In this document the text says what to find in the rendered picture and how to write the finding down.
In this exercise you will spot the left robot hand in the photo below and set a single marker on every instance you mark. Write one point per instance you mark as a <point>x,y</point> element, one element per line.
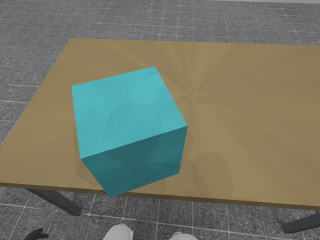
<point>36,234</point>

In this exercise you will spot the robot left thigh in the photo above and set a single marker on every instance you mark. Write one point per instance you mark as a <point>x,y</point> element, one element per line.
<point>119,232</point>

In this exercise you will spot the carton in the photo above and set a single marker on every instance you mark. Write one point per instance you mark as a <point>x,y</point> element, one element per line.
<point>130,131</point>

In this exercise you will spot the table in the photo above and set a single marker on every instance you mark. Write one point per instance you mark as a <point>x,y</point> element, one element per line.
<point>252,113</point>

